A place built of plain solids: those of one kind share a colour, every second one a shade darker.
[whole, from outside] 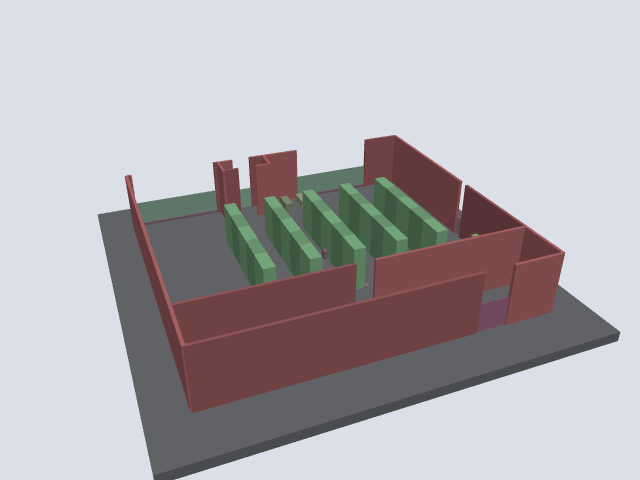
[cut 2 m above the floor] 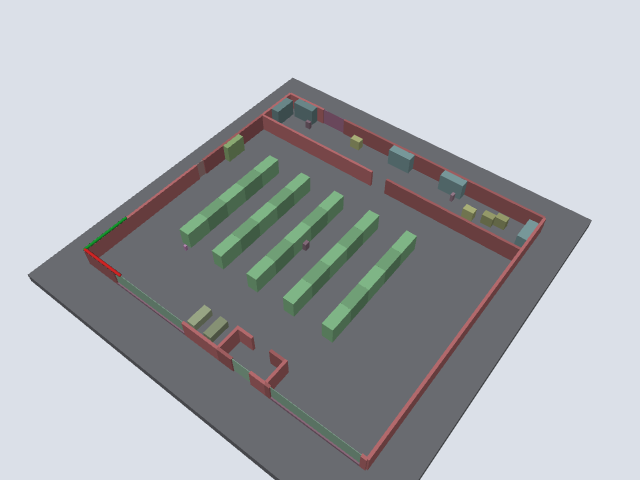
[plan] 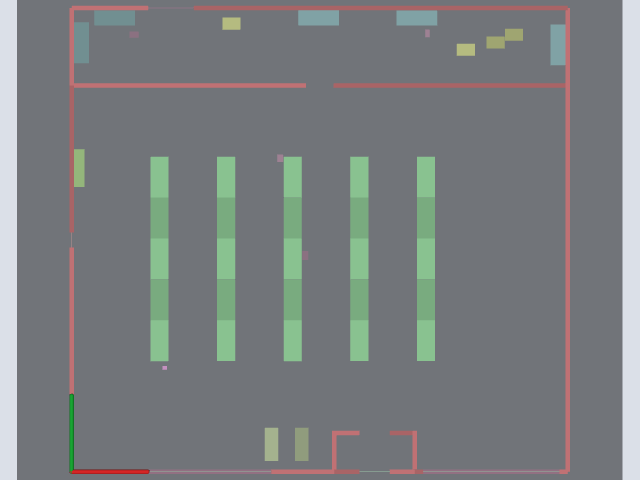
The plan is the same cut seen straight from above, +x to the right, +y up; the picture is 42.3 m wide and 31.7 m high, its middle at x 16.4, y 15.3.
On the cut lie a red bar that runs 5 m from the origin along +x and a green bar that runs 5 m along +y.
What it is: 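A store; runs of fixtures between aisles, tills by the way out, a stock room at the back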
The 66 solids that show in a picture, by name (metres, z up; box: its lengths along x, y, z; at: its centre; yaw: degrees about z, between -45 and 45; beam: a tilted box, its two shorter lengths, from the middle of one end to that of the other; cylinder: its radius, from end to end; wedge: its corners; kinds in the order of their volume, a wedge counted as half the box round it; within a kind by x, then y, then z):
{
 "run_bay_1": {"box": [1.2, 2.7, 4.55], "at": [5.8, 8.65, 2.23]},
 "run_bay_2": {"box": [1.2, 2.7, 4.55], "at": [5.8, 11.35, 2.23]},
 "run_bay_3": {"box": [1.2, 2.7, 4.55], "at": [5.8, 14.05, 2.23]},
 "run_bay_4": {"box": [1.2, 2.7, 4.55], "at": [5.8, 16.75, 2.23]},
 "run_bay_5": {"box": [1.2, 2.7, 4.55], "at": [5.8, 19.45, 2.23]},
 "run_bay_6": {"box": [1.2, 2.7, 4.55], "at": [10.2, 8.65, 2.23]},
 "run_bay_7": {"box": [1.2, 2.7, 4.55], "at": [10.2, 11.35, 2.23]},
 "run_bay_8": {"box": [1.2, 2.7, 4.55], "at": [10.2, 14.05, 2.23]},
 "run_bay_9": {"box": [1.2, 2.7, 4.55], "at": [10.2, 16.75, 2.23]},
 "run_bay_10": {"box": [1.2, 2.7, 4.55], "at": [10.2, 19.45, 2.23]},
 "run_bay_11": {"box": [1.2, 2.7, 4.55], "at": [14.6, 8.65, 2.23]},
 "run_bay_12": {"box": [1.2, 2.7, 4.55], "at": [14.6, 11.35, 2.23]},
 "run_bay_13": {"box": [1.2, 2.7, 4.55], "at": [14.6, 14.05, 2.23]},
 "run_bay_14": {"box": [1.2, 2.7, 4.55], "at": [14.6, 16.75, 2.23]},
 "run_bay_15": {"box": [1.2, 2.7, 4.55], "at": [14.6, 19.45, 2.23]},
 "run_bay_16": {"box": [1.2, 2.7, 4.55], "at": [19.0, 8.65, 2.23]},
 "run_bay_17": {"box": [1.2, 2.7, 4.55], "at": [19.0, 11.35, 2.23]},
 "run_bay_18": {"box": [1.2, 2.7, 4.55], "at": [19.0, 14.05, 2.23]},
 "run_bay_19": {"box": [1.2, 2.7, 4.55], "at": [19.0, 16.75, 2.23]},
 "run_bay_20": {"box": [1.2, 2.7, 4.55], "at": [19.0, 19.45, 2.23]},
 "run_bay_21": {"box": [1.2, 2.7, 4.55], "at": [23.4, 8.65, 2.23]},
 "run_bay_22": {"box": [1.2, 2.7, 4.55], "at": [23.4, 11.35, 2.23]},
 "run_bay_23": {"box": [1.2, 2.7, 4.55], "at": [23.4, 14.05, 2.23]},
 "run_bay_24": {"box": [1.2, 2.7, 4.55], "at": [23.4, 16.75, 2.23]},
 "run_bay_25": {"box": [1.2, 2.7, 4.55], "at": [23.4, 19.45, 2.23]},
 "wall_1": {"box": [0.3, 14.8, 6.29], "at": [0.0, 7.4, 3.09]},
 "wall_2": {"box": [0.3, 9.7, 6.29], "at": [0.0, 20.65, 3.09]},
 "wall_3": {"box": [0.3, 5.11, 6.29], "at": [0.0, 28.06, 3.09]},
 "wall_4": {"box": [4.17, 0.3, 6.29], "at": [2.09, 0.0, 3.09]},
 "wall_5": {"box": [5.05, 0.3, 6.29], "at": [2.53, 30.62, 3.09]},
 "wall_6": {"box": [15.33, 0.3, 6.29], "at": [7.82, 25.5, 3.09]},
 "wall_7": {"box": [4.17, 0.3, 6.29], "at": [15.26, 0.0, 3.09]},
 "wall_8": {"box": [0.3, 2.55, 6.29], "at": [17.34, 1.42, 3.09]},
 "wall_9": {"box": [1.66, 0.3, 6.29], "at": [18.17, 0.0, 3.09]},
 "wall_10": {"box": [1.51, 0.3, 6.29], "at": [18.25, 2.55, 3.09]},
 "wall_11": {"box": [24.71, 0.3, 6.29], "at": [20.41, 30.62, 3.09]},
 "wall_12": {"box": [1.51, 0.3, 6.29], "at": [21.76, 2.55, 3.09]},
 "wall_13": {"box": [1.66, 0.3, 6.29], "at": [21.83, 0.0, 3.09]},
 "wall_14": {"box": [0.3, 2.55, 6.29], "at": [22.66, 1.42, 3.09]},
 "wall_15": {"box": [0.55, 0.3, 6.29], "at": [22.94, 0.0, 3.09]},
 "wall_16": {"box": [15.33, 0.3, 6.29], "at": [24.95, 25.5, 3.09]},
 "wall_17": {"box": [0.55, 0.3, 6.29], "at": [32.49, 0.0, 3.09]},
 "wall_18": {"box": [0.3, 25.5, 6.29], "at": [32.77, 12.75, 3.09]},
 "wall_19": {"box": [0.3, 5.11, 6.29], "at": [32.77, 28.06, 3.09]},
 "stockrack_1": {"box": [1.0, 2.7, 2.45], "at": [0.65, 28.33, 1.18]},
 "stockrack_2": {"box": [2.7, 1.0, 2.45], "at": [2.84, 29.97, 1.18]},
 "stockrack_3": {"box": [2.7, 1.0, 2.45], "at": [16.31, 29.97, 1.18]},
 "stockrack_4": {"box": [2.7, 1.0, 2.45], "at": [22.79, 29.97, 1.18]},
 "stockrack_5": {"box": [1.0, 2.7, 2.45], "at": [32.12, 28.18, 1.18]},
 "stockpallet_1": {"box": [1.2, 0.8, 1.25], "at": [10.56, 29.59, 0.57]},
 "stockpallet_2": {"box": [1.2, 0.8, 1.25], "at": [26.03, 27.86, 0.57]},
 "stockpallet_3": {"box": [1.2, 0.8, 1.25], "at": [28.0, 28.34, 0.57]},
 "stockpallet_4": {"box": [1.2, 0.8, 1.25], "at": [29.22, 28.86, 0.57]},
 "till_body_1": {"box": [0.9, 2.2, 0.95], "at": [13.19, 1.8, 0.42]},
 "till_body_2": {"box": [0.9, 2.2, 0.95], "at": [15.19, 1.8, 0.42]},
 "wallshelf_1": {"box": [0.7, 2.5, 2.05], "at": [0.5, 20.05, 0.97]},
 "wall_sill_front_1": {"box": [9.0, 0.3, 0.35], "at": [8.67, 0.0, 0.12]},
 "wall_sill_front_2": {"box": [9.0, 0.3, 0.35], "at": [27.72, 0.0, 0.12]},
 "front_pane_1": {"box": [9.0, 0.04, 2.5], "at": [8.67, 0.0, 1.55]},
 "front_pane_2": {"box": [9.0, 0.04, 2.5], "at": [27.72, 0.0, 1.55]},
 "clutter_carton_stack_body_1": {"box": [0.6, 0.4, 0.95], "at": [4.13, 28.86, 0.42]},
 "clutter_carton_stack_body_2": {"box": [0.4, 0.5, 0.25], "at": [13.77, 20.69, 0.07]},
 "clutter_carton_stack_body_3": {"box": [0.4, 0.6, 0.95], "at": [15.43, 14.28, 0.42]},
 "goods_leaf_1": {"box": [3.0, 0.04, 3.05], "at": [6.55, 30.62, 1.48]},
 "front_doors_shut_1": {"box": [2.04, 0.04, 2.45], "at": [20.0, 0.0, 1.18]},
 "fire_exit_leaf_1": {"box": [0.04, 1.0, 2.15], "at": [0.0, 15.3, 1.02]}
}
